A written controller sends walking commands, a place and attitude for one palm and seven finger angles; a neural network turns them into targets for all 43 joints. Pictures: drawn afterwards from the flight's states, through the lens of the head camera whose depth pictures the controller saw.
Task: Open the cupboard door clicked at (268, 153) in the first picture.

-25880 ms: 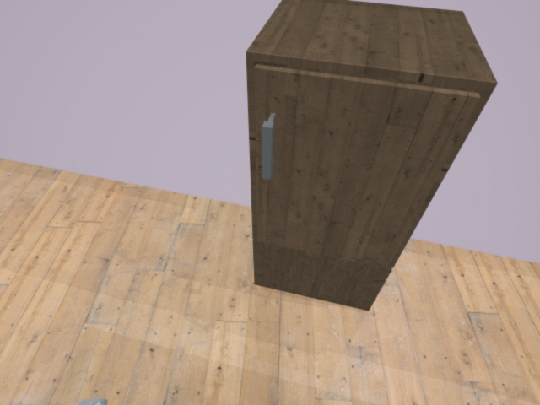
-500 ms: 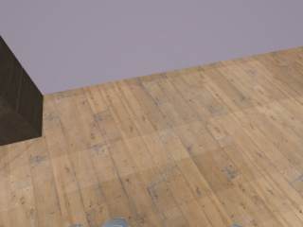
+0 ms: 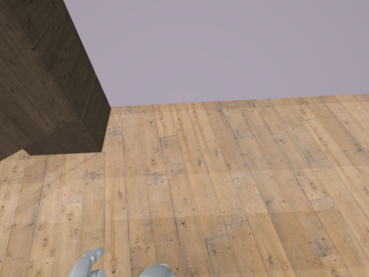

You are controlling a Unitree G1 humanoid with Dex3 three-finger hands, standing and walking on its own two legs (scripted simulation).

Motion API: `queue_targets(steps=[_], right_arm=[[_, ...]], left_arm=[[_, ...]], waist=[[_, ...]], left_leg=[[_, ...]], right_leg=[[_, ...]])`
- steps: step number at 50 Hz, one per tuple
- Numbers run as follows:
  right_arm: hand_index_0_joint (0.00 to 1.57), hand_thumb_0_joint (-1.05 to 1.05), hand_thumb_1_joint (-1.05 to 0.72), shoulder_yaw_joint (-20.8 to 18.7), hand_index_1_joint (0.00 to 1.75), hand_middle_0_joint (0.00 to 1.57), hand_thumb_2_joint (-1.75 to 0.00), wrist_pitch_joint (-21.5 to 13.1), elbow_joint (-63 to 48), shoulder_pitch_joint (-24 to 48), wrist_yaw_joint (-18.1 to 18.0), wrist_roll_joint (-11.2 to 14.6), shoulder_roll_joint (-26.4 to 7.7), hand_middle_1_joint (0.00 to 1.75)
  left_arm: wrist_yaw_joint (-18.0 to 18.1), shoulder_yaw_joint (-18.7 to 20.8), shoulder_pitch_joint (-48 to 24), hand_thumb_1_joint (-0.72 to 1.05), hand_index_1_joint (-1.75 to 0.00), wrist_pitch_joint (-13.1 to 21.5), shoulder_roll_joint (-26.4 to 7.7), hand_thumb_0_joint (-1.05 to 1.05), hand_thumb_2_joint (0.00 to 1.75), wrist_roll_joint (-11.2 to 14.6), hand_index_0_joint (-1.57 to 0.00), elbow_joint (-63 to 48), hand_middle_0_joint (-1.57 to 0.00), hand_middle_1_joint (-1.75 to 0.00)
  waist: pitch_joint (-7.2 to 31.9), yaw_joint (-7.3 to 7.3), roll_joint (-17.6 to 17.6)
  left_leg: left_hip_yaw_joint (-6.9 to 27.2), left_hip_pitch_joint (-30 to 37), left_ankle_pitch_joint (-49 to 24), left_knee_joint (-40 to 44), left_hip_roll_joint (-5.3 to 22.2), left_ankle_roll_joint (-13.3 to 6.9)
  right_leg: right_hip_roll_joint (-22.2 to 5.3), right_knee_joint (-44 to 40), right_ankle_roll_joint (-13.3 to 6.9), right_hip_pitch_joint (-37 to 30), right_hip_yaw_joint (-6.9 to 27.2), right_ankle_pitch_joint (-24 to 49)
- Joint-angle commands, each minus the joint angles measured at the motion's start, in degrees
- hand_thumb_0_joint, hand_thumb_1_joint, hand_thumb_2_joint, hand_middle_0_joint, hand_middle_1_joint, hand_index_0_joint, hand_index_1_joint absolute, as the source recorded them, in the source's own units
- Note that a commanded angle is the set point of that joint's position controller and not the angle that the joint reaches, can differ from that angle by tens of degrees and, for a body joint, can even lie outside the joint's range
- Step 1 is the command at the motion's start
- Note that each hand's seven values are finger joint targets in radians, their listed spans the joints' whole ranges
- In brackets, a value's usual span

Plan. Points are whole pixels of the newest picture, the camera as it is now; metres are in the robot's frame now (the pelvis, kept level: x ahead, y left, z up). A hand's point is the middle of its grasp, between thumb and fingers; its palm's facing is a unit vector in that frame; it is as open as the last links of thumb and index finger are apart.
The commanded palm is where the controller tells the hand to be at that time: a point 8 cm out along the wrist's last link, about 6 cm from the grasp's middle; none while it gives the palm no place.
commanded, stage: turn to face it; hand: left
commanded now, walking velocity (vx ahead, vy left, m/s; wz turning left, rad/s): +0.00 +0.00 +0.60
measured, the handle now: out of the picture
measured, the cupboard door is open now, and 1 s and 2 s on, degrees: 39 39 39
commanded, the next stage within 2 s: take the last steps up to it in 0.96 s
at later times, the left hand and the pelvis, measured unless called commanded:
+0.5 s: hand out of the picture +0.00 +0.26 -0.17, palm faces +0.35 -0.90 -0.25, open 7.4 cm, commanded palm none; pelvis +0.01 +0.03 +0.01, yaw +18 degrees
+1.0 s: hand out of the picture -0.01 +0.18 -0.15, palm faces +0.56 -0.80 -0.23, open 7.4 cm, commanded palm none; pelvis +0.03 -0.01 +0.01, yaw +34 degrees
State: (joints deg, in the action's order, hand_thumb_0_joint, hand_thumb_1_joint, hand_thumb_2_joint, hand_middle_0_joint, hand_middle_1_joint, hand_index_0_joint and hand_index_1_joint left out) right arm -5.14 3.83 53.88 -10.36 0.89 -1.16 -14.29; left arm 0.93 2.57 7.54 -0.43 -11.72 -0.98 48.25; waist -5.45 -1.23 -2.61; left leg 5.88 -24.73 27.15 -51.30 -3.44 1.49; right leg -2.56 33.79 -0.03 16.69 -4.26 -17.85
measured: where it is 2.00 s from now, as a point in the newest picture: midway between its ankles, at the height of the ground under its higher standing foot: outside the picture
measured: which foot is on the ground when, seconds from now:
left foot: up 0.00-0.28, down 0.30-0.76, up 0.78-1.00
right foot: down 0.00-0.30, up 0.32-0.74, down 0.76-1.00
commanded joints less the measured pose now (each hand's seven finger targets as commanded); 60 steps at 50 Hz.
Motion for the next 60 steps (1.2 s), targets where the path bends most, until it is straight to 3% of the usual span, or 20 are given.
queue_targets(steps=[1,9,13,14,15,16,22,32,35,36,37,38,39,43,50,54,55,57,58,60], right_arm=[[0.2,0.0,-0.9,-1.23,0.3,0.2,-0.9,-0.52,-4.8,1.36,0.69,0.18,-4.52,0.3],[0.2,0.0,-0.9,0.62,0.3,0.2,-0.9,-1.17,-5.89,7.66,1.17,0.68,-1.85,0.3],[0.2,0.0,-0.9,0.24,0.3,0.2,-0.9,-2.04,-5.1,2.27,0.91,0.49,-3.78,0.3],[0.2,0.0,-0.9,-0.66,0.3,0.2,-0.9,-2.53,-4.26,-1.78,0.85,0.17,-7.22,0.3],[0.2,0.0,-0.9,-2.59,0.3,0.2,-0.9,-2.87,-3.88,-6.41,0.42,-0.41,-14.55,0.3],[0.2,0.0,-0.9,-2.48,0.3,0.2,-0.9,-2.3,-2.6,-10.77,-0.04,-0.03,-16.1,0.3],[0.2,0.0,-0.9,-0.38,0.3,0.2,-0.9,-3.53,-4.95,-0.28,-1.95,-0.15,-9.75,0.3],[0.2,0.0,-0.9,-1.29,0.3,0.2,-0.9,-2.46,-4.77,0.12,-1.23,-0.54,-10.02,0.3],[0.2,0.0,-0.9,-1.58,0.3,0.2,-0.9,-2.17,-5.32,1.85,-1.23,-0.13,-9.49,0.3],[0.2,0.0,-0.9,-1.45,0.3,0.2,-0.9,-2.21,-5.55,2.08,-1.02,0.27,-8.22,0.3],[0.2,0.0,-0.9,-1.11,0.3,0.2,-0.9,-2.3,-6.04,0.9,-0.7,0.77,-5.04,0.3],[0.2,0.0,-0.9,-0.8,0.3,0.2,-0.9,-2.44,-7.32,2.09,-0.44,0.72,-3.59,0.3],[0.2,0.0,-0.9,-1.26,0.3,0.2,-0.9,-1.65,-6.37,1.81,-0.47,0.07,-5.73,0.3],[0.2,0.0,-0.9,-0.49,0.3,0.2,-0.9,-0.64,-3.37,0.71,0.39,0.15,-3.22,0.3],[0.2,0.0,-0.9,1.09,0.3,0.2,-0.9,-1.47,-3.07,5.67,0.15,0.69,-0.7,0.3],[0.2,0.0,-0.9,1.61,0.3,0.2,-0.9,-2.67,-0.84,0.87,-0.35,0.59,-1.29,0.3],[0.2,0.0,-0.9,1.26,0.3,0.2,-0.9,-3.16,-0.26,-1.22,-0.33,0.32,-3.46,0.3],[0.2,0.0,-0.9,-0.65,0.3,0.2,-0.9,-3.16,0.28,-7.28,-0.76,-0.79,-12.26,0.3],[0.2,0.0,-0.9,-0.5,0.3,0.2,-0.9,-3.32,1.65,-10.2,-1.54,-0.99,-11.46,0.3],[0.2,0.0,-0.9,0.46,0.3,0.2,-0.9,-4.11,0.91,-7.35,-2.33,-0.57,-8.5,0.3]], left_arm=[[1.27,2.17,0.27,0.9,-0.3,0.92,-8.88,0.0,0.9,-0.23,-0.2,-3.73,-0.2,-0.3],[1.04,3.52,8.64,0.9,-0.3,1.06,-12.29,0.0,0.9,-0.73,-0.2,-0.75,-0.2,-0.3],[0.46,4.24,7.64,0.9,-0.3,0.64,-13.19,0.0,0.9,-0.23,-0.2,-0.5,-0.2,-0.3],[0.15,4.09,7.23,0.9,-0.3,0.37,-11.79,0.0,0.9,0.15,-0.2,-1.26,-0.2,-0.3],[-0.43,2.99,5.92,0.9,-0.3,0.08,-7.17,0.0,0.9,0.52,-0.2,-3.69,-0.2,-0.3],[0.15,2.01,0.42,0.9,-0.3,-0.59,-7.25,0.0,0.9,-0.21,-0.2,-6.02,-0.2,-0.3],[-0.23,2.72,3.08,0.9,-0.3,-1.26,-7.09,0.0,0.9,-0.09,-0.2,-0.78,-0.2,-0.3],[-0.02,2.1,0.7,0.9,-0.3,-1.11,-6.16,0.0,0.9,0.23,-0.2,-2.97,-0.2,-0.3],[0.33,2.31,5.36,0.9,-0.3,-0.26,-6.44,0.0,0.9,0.55,-0.2,-1.96,-0.2,-0.3],[0.6,2.63,7.49,0.9,-0.3,0.28,-7.95,0.0,0.9,0.39,-0.2,-1.52,-0.2,-0.3],[1.06,3.47,9.5,0.9,-0.3,0.94,-11.77,0.0,0.9,-0.4,-0.2,-1.19,-0.2,-0.3],[1.08,3.67,9.18,0.9,-0.3,1.0,-14.89,0.0,0.9,-0.97,-0.2,-1.49,-0.2,-0.3],[1.26,3.26,7.67,0.9,-0.3,1.16,-13.21,0.0,0.9,-0.44,-0.2,-1.71,-0.2,-0.3],[1.16,1.94,1.69,0.9,-0.3,1.36,-8.2,0.0,0.9,-0.21,-0.2,-2.43,-0.2,-0.3],[0.99,3.2,9.8,0.9,-0.3,1.42,-11.04,0.0,0.9,-0.89,-0.2,1.76,-0.2,-0.3],[0.67,3.26,9.75,0.9,-0.3,1.09,-11.04,0.0,0.9,-0.17,-0.2,3.65,-0.2,-0.3],[0.43,3.07,8.94,0.9,-0.3,0.89,-10.22,0.0,0.9,0.33,-0.2,3.51,-0.2,-0.3],[-0.28,1.79,6.84,0.9,-0.3,0.42,-4.46,0.0,0.9,0.1,-0.2,0.51,-0.2,-0.3],[0.0,1.59,0.5,0.9,-0.3,-0.25,-5.28,0.0,0.9,-0.59,-0.2,-0.31,-0.2,-0.3],[-1.09,1.89,-0.61,0.9,-0.3,0.28,-5.14,0.0,0.9,-0.38,-0.2,0.72,-0.2,-0.3]], waist=[[4.9,-0.27,14.11],[6.98,4.01,14.4],[9.43,0.87,12.24],[12.04,-1.7,4.79],[13.66,-4.31,-14.66],[12.46,-5.94,-10.77],[9.15,0.52,-3.91],[7.57,0.02,-7.05],[9.19,2.29,-6.47],[9.47,3.42,-2.66],[11.01,4.21,9.02],[8.86,4.52,18.9],[7.9,3.6,17.7],[4.35,-0.03,12.96],[5.61,3.98,13.78],[8.2,1.73,12.76],[9.17,0.41,8.6],[9.44,-2.63,-13.53],[7.4,-5.14,-13.53],[3.76,-2.51,-9.19]], left_leg=[[-3.0,-8.67,-2.91,-21.31,4.6,1.77],[-10.85,-2.65,-0.32,4.62,4.27,2.07],[-12.8,10.71,-11.49,21.44,2.99,0.38],[-7.41,21.29,-22.43,26.55,7.33,-1.73],[16.47,29.56,-45.36,28.59,24.79,-10.78],[18.47,26.04,-50.64,28.62,28.82,-15.11],[6.02,19.28,-44.32,30.19,17.27,-10.73],[12.67,13.02,-32.43,30.15,14.49,-10.88],[13.42,8.55,-32.85,25.79,12.41,-9.05],[12.51,3.61,-28.2,22.74,10.37,-6.97],[6.25,-5.53,-13.79,13.02,4.35,-3.08],[-3.31,-9.69,7.2,-1.15,-2.25,0.28],[-0.25,-8.23,7.0,-11.66,1.03,-0.12],[-3.36,-7.6,-4.25,-18.8,4.05,1.6],[-9.09,-0.94,0.46,4.39,3.34,1.59],[-10.91,12.38,-11.44,23.66,1.75,0.22],[-8.99,19.28,-16.89,28.73,4.34,-1.05],[15.24,27.09,-27.67,32.81,24.82,-12.79],[17.97,24.24,-21.33,35.52,24.71,-15.33],[14.1,21.33,-16.05,36.58,21.11,-14.96]], right_leg=[[-16.38,-15.16,-6.82,-6.57,8.41,19.36],[-18.22,-8.81,-6.7,-15.94,0.22,36.85],[-17.74,0.0,-2.58,-10.48,-4.4,31.57],[-15.69,9.26,0.38,-2.15,-6.59,22.58],[-6.35,23.45,5.11,15.39,-7.68,-15.35],[-5.13,29.52,4.28,17.2,-0.3,-22.27],[-4.18,32.8,5.27,15.99,4.78,-5.34],[0.87,11.28,4.43,5.5,2.85,-6.56],[2.35,-2.27,3.53,-5.46,1.9,0.94],[0.48,-9.73,3.02,-12.45,3.48,5.73],[-11.1,-16.53,-0.12,-20.92,14.53,7.22],[-24.28,-18.05,-7.28,-16.97,25.01,14.95],[-24.49,-17.99,-9.64,-10.22,23.84,14.64],[-14.88,-14.96,-6.75,-7.21,7.65,22.74],[-16.48,-11.03,-7.97,-13.66,4.63,34.22],[-14.38,-5.22,-3.84,-10.25,1.97,29.51],[-13.21,-1.44,-1.55,-5.4,0.27,21.86],[-2.58,17.67,2.63,14.07,-4.94,-19.88],[-2.67,25.54,2.18,17.74,-0.29,-20.27],[-3.56,31.05,1.34,21.14,3.32,-12.11]])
